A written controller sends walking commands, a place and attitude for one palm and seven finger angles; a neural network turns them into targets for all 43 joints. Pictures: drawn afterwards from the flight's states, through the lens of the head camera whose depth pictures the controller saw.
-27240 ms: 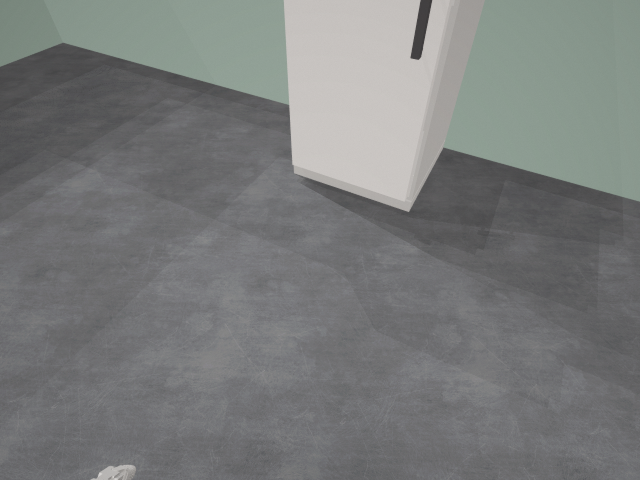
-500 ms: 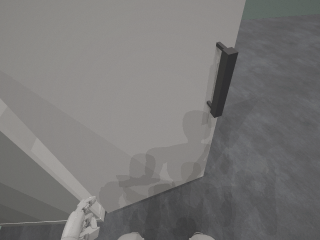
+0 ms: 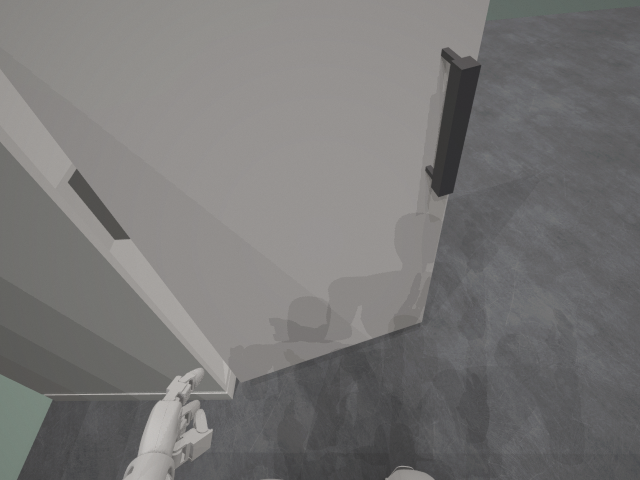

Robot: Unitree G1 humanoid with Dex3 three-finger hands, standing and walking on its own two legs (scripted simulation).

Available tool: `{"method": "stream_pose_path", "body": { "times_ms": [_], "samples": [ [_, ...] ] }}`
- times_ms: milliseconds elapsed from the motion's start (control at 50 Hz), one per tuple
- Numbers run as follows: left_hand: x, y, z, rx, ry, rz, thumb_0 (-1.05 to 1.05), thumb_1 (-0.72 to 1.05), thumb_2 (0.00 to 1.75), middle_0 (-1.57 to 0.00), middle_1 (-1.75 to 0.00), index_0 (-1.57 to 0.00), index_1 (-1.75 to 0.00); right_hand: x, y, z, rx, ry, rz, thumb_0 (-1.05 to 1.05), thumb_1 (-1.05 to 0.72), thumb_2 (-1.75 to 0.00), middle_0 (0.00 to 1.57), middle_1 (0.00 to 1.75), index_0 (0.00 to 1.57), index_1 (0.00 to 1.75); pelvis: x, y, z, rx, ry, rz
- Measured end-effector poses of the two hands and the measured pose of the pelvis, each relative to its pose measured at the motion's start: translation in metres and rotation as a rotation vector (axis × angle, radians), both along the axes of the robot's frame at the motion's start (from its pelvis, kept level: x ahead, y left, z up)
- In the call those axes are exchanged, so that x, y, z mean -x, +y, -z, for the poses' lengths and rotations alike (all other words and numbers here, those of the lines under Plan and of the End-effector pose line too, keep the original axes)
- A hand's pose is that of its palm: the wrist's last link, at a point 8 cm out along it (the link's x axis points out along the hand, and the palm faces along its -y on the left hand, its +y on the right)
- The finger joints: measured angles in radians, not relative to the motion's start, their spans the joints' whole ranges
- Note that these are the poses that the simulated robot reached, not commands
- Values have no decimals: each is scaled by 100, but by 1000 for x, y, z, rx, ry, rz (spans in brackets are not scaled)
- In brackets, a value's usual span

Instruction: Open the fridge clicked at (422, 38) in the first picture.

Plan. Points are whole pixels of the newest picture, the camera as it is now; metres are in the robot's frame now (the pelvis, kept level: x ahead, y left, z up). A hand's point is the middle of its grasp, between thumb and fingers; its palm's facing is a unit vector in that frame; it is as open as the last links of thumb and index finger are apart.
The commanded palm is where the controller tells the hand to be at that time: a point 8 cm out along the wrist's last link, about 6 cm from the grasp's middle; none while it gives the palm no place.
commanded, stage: stop stepping back and stand still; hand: right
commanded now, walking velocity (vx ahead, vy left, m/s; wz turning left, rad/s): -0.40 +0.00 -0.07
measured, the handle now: (444, 127) +0.60 -0.17 +0.09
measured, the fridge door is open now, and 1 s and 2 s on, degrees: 72 72 72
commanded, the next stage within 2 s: let the arm hang, fingers relaxed in 1.38 s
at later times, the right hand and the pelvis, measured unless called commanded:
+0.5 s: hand out of the picture +0.10 -0.29 +0.17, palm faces +0.51 +0.81 -0.30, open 7.4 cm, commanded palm +0.03 -0.32 +0.19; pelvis -0.10 -0.01 +0.00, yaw -2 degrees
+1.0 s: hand out of the picture +0.10 -0.31 +0.19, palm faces +0.52 +0.73 -0.44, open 7.4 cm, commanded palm +0.03 -0.34 +0.19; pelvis -0.08 -0.03 +0.01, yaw -7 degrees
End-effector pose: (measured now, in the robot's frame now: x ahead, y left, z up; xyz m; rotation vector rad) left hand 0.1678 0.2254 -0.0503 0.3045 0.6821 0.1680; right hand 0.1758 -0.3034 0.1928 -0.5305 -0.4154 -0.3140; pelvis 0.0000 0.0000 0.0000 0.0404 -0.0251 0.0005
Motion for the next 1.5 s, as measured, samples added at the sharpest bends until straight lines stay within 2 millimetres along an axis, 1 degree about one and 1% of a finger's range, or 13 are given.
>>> {"method": "stream_pose_path", "body": {
  "times_ms": [140,240,300,400,460,600,680,780,880,1040,1260,1480,1500],
  "samples": [
    [51,-3,-13,39,-6,13,1,91,90,-20,-30,-20,-30,46,6,-14,-11,44,6,1,-89,-90,22,30,21,30,38,3,-15,-47,4,4],
    [80,7,2,45,19,30,1,90,90,-21,-30,-20,-31,91,11,-18,62,78,44,1,-89,-90,22,30,21,30,64,8,-7,-11,-16,22],
    [99,13,8,37,69,1,1,90,90,-21,-30,-20,-31,111,1,-15,9,55,88,1,-88,-90,22,31,21,30,73,6,-8,4,-30,18],
    [123,16,1,-7,76,-23,1,91,90,-21,-30,-20,-30,119,-22,9,-147,29,190,1,-89,-90,22,30,21,30,84,-2,-12,31,-5,31],
    [128,14,2,-44,21,-23,1,91,90,-20,-30,-20,-30,121,-24,18,-172,-1,171,1,-89,-90,21,30,20,30,95,-12,0,21,-5,52],
    [143,-13,1,63,12,-2,1,91,90,-20,-30,-20,-30,138,-16,-8,-35,35,114,2,-89,-90,21,30,21,30,104,-10,-12,19,-18,73],
    [138,-19,21,82,69,53,1,90,90,-20,-30,-20,-30,155,-21,-15,61,26,154,1,-89,-90,22,30,21,30,105,-9,-2,23,-7,96],
    [126,-24,23,47,123,78,1,90,90,-21,-30,-20,-30,160,-42,-1,-68,21,244,1,-89,-90,22,30,21,30,100,-20,-6,28,-12,100],
    [102,-34,15,14,35,85,1,91,90,-20,-30,-20,-30,143,-48,10,-111,-2,225,1,-89,-90,21,30,20,30,96,-32,1,38,-24,100],
    [72,-61,9,107,3,134,1,91,90,-20,-30,-20,-30,121,-42,-12,35,52,183,1,-89,-90,21,30,21,30,73,-30,-8,32,12,112],
    [42,-50,8,80,46,74,1,91,90,-20,-30,-20,-30,85,-53,3,-35,150,203,1,-89,-90,22,30,21,30,49,-40,-13,35,28,96],
    [38,-48,-1,64,19,54,1,91,90,-20,-30,-20,-30,92,-51,-5,-2,146,172,1,-89,-90,22,30,21,30,52,-42,-15,28,36,96],
    [39,-49,2,73,19,75,1,91,90,-20,-30,-20,-30,92,-54,2,1,168,170,1,-89,-90,22,30,21,30,54,-43,-14,25,40,104]
  ]
}}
